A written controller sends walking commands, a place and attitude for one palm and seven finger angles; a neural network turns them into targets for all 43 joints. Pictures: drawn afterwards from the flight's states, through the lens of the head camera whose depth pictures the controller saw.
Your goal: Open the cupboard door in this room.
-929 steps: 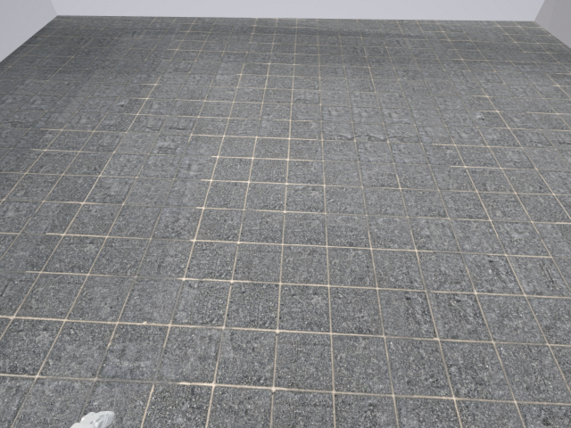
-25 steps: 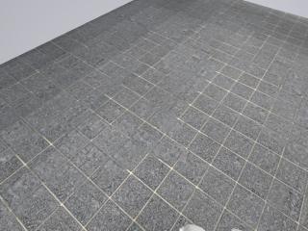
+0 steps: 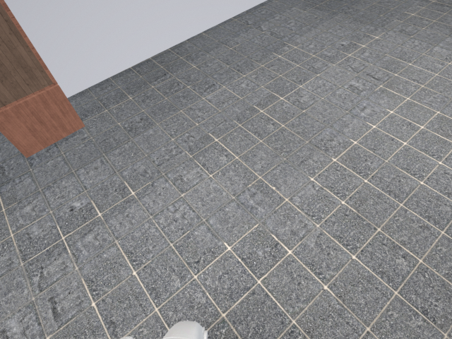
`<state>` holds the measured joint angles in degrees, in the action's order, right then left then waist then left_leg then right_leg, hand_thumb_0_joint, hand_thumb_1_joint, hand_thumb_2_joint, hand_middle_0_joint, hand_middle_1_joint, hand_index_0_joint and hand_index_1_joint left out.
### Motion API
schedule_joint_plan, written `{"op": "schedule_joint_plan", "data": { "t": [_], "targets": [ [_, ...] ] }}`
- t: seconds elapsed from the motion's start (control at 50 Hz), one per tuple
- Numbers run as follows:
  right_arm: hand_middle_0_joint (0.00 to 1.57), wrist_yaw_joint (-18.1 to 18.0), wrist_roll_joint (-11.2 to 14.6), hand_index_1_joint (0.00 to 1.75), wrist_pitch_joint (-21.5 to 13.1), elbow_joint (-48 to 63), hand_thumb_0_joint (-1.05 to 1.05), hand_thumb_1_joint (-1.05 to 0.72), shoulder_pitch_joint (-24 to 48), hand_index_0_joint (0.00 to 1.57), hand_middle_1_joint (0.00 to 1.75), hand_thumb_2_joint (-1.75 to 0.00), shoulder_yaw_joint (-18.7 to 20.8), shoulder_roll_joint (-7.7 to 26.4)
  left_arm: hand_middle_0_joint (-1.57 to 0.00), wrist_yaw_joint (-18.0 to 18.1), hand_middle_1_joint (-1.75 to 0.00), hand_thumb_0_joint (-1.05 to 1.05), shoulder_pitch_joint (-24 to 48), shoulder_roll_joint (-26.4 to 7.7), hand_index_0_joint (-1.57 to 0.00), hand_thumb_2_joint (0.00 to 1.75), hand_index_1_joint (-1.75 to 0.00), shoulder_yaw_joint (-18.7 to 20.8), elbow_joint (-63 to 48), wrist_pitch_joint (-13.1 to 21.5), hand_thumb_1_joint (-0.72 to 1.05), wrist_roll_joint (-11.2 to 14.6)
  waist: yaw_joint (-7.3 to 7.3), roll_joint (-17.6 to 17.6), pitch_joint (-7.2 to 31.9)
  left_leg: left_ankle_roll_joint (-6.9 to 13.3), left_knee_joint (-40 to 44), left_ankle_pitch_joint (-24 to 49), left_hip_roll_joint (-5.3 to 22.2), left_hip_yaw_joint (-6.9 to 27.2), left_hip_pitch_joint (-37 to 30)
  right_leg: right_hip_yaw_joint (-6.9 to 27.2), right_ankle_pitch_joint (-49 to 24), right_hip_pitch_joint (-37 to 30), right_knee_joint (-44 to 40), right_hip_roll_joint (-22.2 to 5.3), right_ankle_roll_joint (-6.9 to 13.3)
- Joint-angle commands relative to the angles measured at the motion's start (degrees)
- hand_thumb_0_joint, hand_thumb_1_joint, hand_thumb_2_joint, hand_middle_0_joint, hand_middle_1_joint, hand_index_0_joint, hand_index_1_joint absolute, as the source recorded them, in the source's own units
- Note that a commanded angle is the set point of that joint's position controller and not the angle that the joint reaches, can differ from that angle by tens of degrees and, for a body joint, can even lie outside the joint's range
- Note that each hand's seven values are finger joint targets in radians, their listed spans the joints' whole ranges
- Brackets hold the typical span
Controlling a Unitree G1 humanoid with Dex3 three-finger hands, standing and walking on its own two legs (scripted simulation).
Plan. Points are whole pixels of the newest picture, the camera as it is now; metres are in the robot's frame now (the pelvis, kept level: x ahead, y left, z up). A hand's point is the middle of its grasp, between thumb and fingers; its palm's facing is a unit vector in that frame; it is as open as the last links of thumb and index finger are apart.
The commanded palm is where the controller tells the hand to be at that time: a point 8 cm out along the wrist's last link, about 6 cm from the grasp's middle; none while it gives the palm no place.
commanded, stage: turn or walk to find it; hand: left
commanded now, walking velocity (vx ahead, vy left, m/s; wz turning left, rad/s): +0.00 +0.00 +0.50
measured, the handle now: out of the picture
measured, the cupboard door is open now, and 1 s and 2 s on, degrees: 0 0 0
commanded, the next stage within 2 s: stand and wait in 1.94 s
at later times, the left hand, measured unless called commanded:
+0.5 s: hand out of the picture +0.01 +0.28 -0.17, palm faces +0.29 -0.92 -0.25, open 7.4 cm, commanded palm none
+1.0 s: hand out of the picture -0.06 +0.16 -0.15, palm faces +0.55 -0.80 -0.25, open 7.4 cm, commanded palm none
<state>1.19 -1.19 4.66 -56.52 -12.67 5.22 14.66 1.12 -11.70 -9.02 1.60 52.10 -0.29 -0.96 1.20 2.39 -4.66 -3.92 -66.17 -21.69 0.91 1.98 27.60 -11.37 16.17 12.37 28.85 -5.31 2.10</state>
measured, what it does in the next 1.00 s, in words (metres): steps on the spot, turning left: left foot, then right foot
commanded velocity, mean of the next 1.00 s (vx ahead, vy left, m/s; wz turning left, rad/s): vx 0.15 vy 0.00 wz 0.50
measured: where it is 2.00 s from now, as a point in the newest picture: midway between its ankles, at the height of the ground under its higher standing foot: (164, 294)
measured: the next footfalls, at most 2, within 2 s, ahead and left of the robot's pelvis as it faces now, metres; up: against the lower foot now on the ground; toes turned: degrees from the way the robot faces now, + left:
left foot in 0.24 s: +0.01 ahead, +0.15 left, +0.00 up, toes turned +13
right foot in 0.68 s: +0.08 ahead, -0.08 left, +0.00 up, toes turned +15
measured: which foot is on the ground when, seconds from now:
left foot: up 0.00-0.22, down 0.24-0.68, up 0.70-1.00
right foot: down 0.00-0.24, up 0.26-0.66, down 0.68-1.00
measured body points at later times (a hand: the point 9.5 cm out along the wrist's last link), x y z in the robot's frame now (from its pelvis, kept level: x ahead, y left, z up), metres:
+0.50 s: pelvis -0.01 +0.04 +0.00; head +0.02 +0.07 +0.45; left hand +0.00 +0.32 -0.15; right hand +0.15 -0.17 -0.13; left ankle -0.03 +0.14 -0.74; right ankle +0.02 -0.10 -0.67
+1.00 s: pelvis +0.06 +0.02 +0.01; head +0.09 +0.01 +0.45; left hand -0.09 +0.21 -0.13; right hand +0.21 -0.19 -0.16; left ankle +0.00 +0.19 -0.64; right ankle +0.04 -0.09 -0.74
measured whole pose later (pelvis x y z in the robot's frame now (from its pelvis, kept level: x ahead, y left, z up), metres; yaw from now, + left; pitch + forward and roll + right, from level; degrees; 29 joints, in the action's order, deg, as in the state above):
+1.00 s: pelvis +0.06 +0.02 +0.01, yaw +30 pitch +0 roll +2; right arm 2.5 -1.8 3.6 -58.4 -15.1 5.2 13.8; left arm 0.8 -22.9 -7.9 1.8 59.1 3.3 -1.2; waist -0.3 2.2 -1.8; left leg -2.8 -66.9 -10.2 4.5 0.4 35.3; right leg -14.9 17.2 1.8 19.5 -4.6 0.5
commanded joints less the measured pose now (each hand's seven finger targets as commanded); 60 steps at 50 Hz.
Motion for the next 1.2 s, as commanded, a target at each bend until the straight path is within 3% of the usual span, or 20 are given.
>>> {"op": "schedule_joint_plan", "data": {
  "t": [0.0, 0.12, 0.18, 0.2, 0.22, 0.24, 0.32, 0.36, 0.54, 0.62, 0.64, 0.66, 0.68, 0.7, 0.74, 0.8, 0.98, 1.1, 1.14, 1.18],
  "targets": [
    [0.2, 0.0, 0.2, 0.3, -1.5, 4.9, 0.0, -0.9, 5.0, 0.2, 0.3, -0.9, -0.1, 2.4, -0.2, 0.8, -0.3, 0.0, -4.4, -13.0, -0.2, 0.9, -0.3, 3.5, -2.0, 1.0, 0.9, -0.5, -3.46, -11.8, 4.2, -0.6, 7.6, -3.3, 1.6, -2.4, 2.7, 9.2, -22.7, -8.4, -9.1, -15.5, 5.1],
    [0.2, -0.3, 0.8, 0.3, -2.8, 5.5, 0.0, -0.9, 6.0, 0.2, 0.3, -0.9, -1.3, 1.6, -0.2, 0.5, -0.3, 0.0, -5.6, -15.3, -0.2, 0.9, -0.3, 4.3, -0.3, 0.3, 0.9, -0.8, -4.21, -14.1, 7.3, 0.9, 25.5, -4.2, 0.8, -7.0, -4.8, 6.4, -30.4, -10.9, -3.4, -16.6, 5.4],
    [0.2, -0.3, 0.5, 0.3, -3.6, 4.4, 0.0, -0.9, 0.8, 0.2, 0.3, -0.9, -0.6, 4.0, -0.2, 0.3, -0.3, 0.0, -3.5, -14.9, -0.2, 0.9, -0.3, 4.5, -0.2, -0.3, 0.9, 0.0, -0.43, -9.3, 8.6, 2.4, 41.8, 11.0, 1.8, -7.4, -18.7, 1.3, -21.6, -2.4, 5.3, -14.7, 0.0],
    [0.2, -0.4, 0.2, 0.3, -4.2, 4.4, 0.0, -0.9, -1.2, 0.2, 0.3, -0.9, 0.4, 8.7, -0.2, 0.0, -0.3, 0.0, -4.1, -12.1, -0.2, 0.9, -0.3, 4.2, -1.2, -0.8, 0.9, 0.3, 0.68, 4.1, 10.5, 6.1, 46.1, 22.2, 10.8, 5.9, -27.5, -1.0, -6.3, 8.5, 16.1, -8.8, -3.8],
    [0.2, -0.7, 0.2, 0.3, -4.0, 4.2, 0.0, -0.9, -4.0, 0.2, 0.3, -0.9, 1.6, 13.6, -0.2, -0.3, -0.3, 0.0, -2.0, -8.7, -0.2, 0.9, -0.3, 2.9, -3.8, -1.0, 0.9, 0.4, 2.16, 15.9, 8.9, 13.5, 46.5, 42.4, 22.8, 18.6, -30.4, 0.2, 22.3, 20.6, 26.4, -3.1, -6.9],
    [0.2, -1.4, 0.1, 0.3, -3.9, 2.3, 0.0, -0.9, -6.6, 0.2, 0.3, -0.9, 1.7, 13.5, -0.2, 0.3, -0.3, 0.0, 3.0, -9.6, -0.2, 0.9, -0.3, 2.4, -4.3, -1.8, 0.9, -0.1, 4.25, 12.8, 8.7, 15.4, 46.5, 42.2, 23.2, 18.6, -27.5, 6.1, 22.0, 20.9, 32.5, -3.0, -6.6],
    [0.2, -2.1, 0.0, 0.3, -4.3, 4.9, 0.0, -0.9, 3.0, 0.2, 0.3, -0.9, 0.1, 8.8, -0.2, -0.6, -0.3, 0.0, 1.5, -10.0, -0.2, 0.9, -0.3, 3.1, -1.5, -1.5, 0.9, 0.2, -0.55, 6.1, 5.4, 13.1, 45.4, 37.8, 14.1, 9.0, -22.1, 9.1, 9.5, 19.7, 36.3, -2.1, -7.2],
    [0.2, -2.0, 0.2, 0.3, -4.5, 5.0, 0.0, -0.9, 2.7, 0.2, 0.3, -0.9, 0.2, 8.8, -0.2, -0.7, -0.3, 0.0, 0.8, -9.9, -0.2, 0.9, -0.3, 3.0, -1.2, -1.6, 0.9, 0.2, -0.76, 4.8, 6.1, 12.5, 45.8, 37.3, 12.4, 7.9, -22.5, 9.3, 7.4, 18.6, 34.6, -1.4, -7.5],
    [0.2, -1.7, -0.3, 0.3, -3.6, 5.6, 0.0, -0.9, 1.5, 0.2, 0.3, -0.9, 1.2, 9.2, -0.2, -0.2, -0.3, 0.0, 3.9, -8.9, -0.2, 0.9, -0.3, 2.4, -4.0, -1.2, 0.9, 0.6, 0.39, 7.2, 5.9, 13.6, 44.1, 34.3, 11.8, 14.8, -19.6, 9.3, 9.4, 11.9, 17.8, 1.7, -7.3],
    [0.2, -1.4, -0.2, 0.3, -3.4, 6.2, 0.0, -0.9, 3.6, 0.2, 0.3, -0.9, 1.2, 8.4, -0.2, -1.0, -0.3, 0.0, -4.0, -9.6, -0.2, 0.9, -0.3, 2.7, -1.9, 0.1, 0.9, 0.2, -3.25, 6.3, 7.9, 10.9, 40.9, 7.7, 8.1, 16.6, -9.2, 6.5, 2.4, -5.0, 0.1, 3.8, -6.2],
    [0.2, -1.3, 0.1, 0.3, -3.4, 6.7, 0.0, -0.9, 4.1, 0.2, 0.3, -0.9, 0.8, 5.8, -0.2, -0.9, -0.3, 0.0, -7.8, -12.2, -0.2, 0.9, -0.3, 3.5, -0.8, 0.8, 0.9, -0.3, -5.31, -1.3, 7.2, 8.0, 33.6, -3.6, 3.3, 13.3, 1.5, 11.0, 4.8, -15.2, -7.7, -0.6, -5.0],
    [0.2, -1.1, 0.6, 0.3, -3.8, 8.4, 0.0, -0.9, 3.6, 0.2, 0.3, -0.9, -0.4, 1.0, -0.2, -0.4, -0.3, 0.0, -11.4, -17.5, -0.2, 0.9, -0.3, 4.6, -0.5, 1.3, 0.9, -1.3, -6.91, -20.5, 6.5, 3.6, 15.7, -13.9, -5.1, 2.3, 14.7, 32.1, 19.2, -20.9, -17.0, -17.8, 0.5],
    [0.2, -0.7, -0.3, 0.3, -3.6, 9.3, 0.0, -0.9, 5.8, 0.2, 0.3, -0.9, 0.5, 5.0, -0.2, -0.1, -0.3, 0.0, -10.4, -18.3, -0.2, 0.9, -0.3, 4.3, -1.6, 1.2, 0.9, 0.0, -7.04, -19.3, 2.2, 3.4, 5.8, -12.5, -2.2, 3.6, 15.4, 40.1, 28.9, -9.4, -23.1, -24.0, 4.1],
    [0.2, -0.2, -0.5, 0.3, -3.0, 9.0, 0.0, -0.9, 6.4, 0.2, 0.3, -0.9, 1.0, 5.5, -0.2, 0.3, -0.3, 0.0, -7.4, -17.1, -0.2, 0.9, -0.3, 4.5, -2.2, 1.2, 0.9, 0.1, -4.88, -17.0, -1.2, 3.5, -0.6, -8.0, -0.2, 4.6, 14.2, 40.7, 34.7, -2.7, -25.6, -23.8, 3.7],
    [0.2, 0.9, -1.0, 0.3, -2.8, 5.9, 0.0, -0.9, 3.5, 0.2, 0.3, -0.9, 0.9, 4.2, -0.2, 0.0, -0.3, 0.0, -2.4, -12.4, -0.2, 0.9, -0.3, 3.1, -2.6, 2.5, 0.9, 0.0, -1.41, -9.0, -4.2, 2.9, -4.7, 2.1, 1.8, 3.0, 12.3, 25.8, 21.9, 1.1, -22.8, -17.3, 0.6],
    [0.2, 1.4, -0.6, 0.3, -2.8, 3.3, 0.0, -0.9, -1.1, 0.2, 0.3, -0.9, 0.6, 1.9, -0.2, -0.1, -0.3, 0.0, -5.0, -9.1, -0.2, 0.9, -0.3, 2.3, -0.4, 3.9, 0.9, 0.1, -0.69, -10.4, -1.0, 1.7, -5.9, 9.9, 2.0, 0.5, 11.1, 11.8, 4.2, -4.3, -19.8, -11.9, -0.8],
    [0.2, 1.8, -0.4, 0.3, -3.5, 4.9, 0.0, -0.9, 7.9, 0.2, 0.3, -0.9, -0.7, -0.3, -0.2, 0.3, -0.3, 0.0, -16.0, -7.7, -0.2, 0.9, -0.3, 2.1, 5.9, 5.3, 0.9, -0.7, -3.72, -10.0, -3.3, 1.5, 3.8, 11.3, 5.6, -3.2, 18.3, 4.8, -8.8, -13.9, -18.8, -15.0, 1.8],
    [0.2, 2.3, -0.2, 0.3, -5.1, 6.6, 0.0, -0.9, 15.4, 0.2, 0.3, -0.9, -2.5, -2.2, -0.2, 0.1, -0.3, 0.0, -21.0, -8.7, -0.2, 0.9, -0.3, 1.9, 9.5, 4.8, 0.9, -0.9, -6.07, -11.7, -3.1, 4.6, 23.9, 6.9, 3.6, -9.6, 9.3, -0.3, -25.5, -17.6, -13.9, -15.7, 2.1],
    [0.2, 1.9, -0.2, 0.3, -5.6, 6.1, 0.0, -0.9, 12.2, 0.2, 0.3, -0.9, -2.5, -1.5, -0.2, 0.1, -0.3, 0.0, -19.6, -10.1, -0.2, 0.9, -0.3, 2.1, 9.5, 4.6, 0.9, -0.7, -3.93, -12.2, -1.0, 6.4, 27.4, 3.8, 1.3, -11.9, 2.1, -2.4, -37.0, -17.7, -8.3, -16.1, 2.0],
    [0.2, 0.8, -0.7, 0.3, -6.6, 2.9, 0.0, -0.9, 0.2, 0.2, 0.3, -0.9, -1.5, 0.9, -0.2, -0.1, -0.3, 0.0, -16.7, -12.1, -0.2, 0.9, -0.3, 1.7, 9.2, 4.7, 0.9, 0.1, 2.71, -11.2, 6.9, 8.4, 34.8, 7.8, -3.2, -14.8, -17.8, -6.9, -47.4, -11.8, 9.7, -13.7, -0.5]
  ]
}}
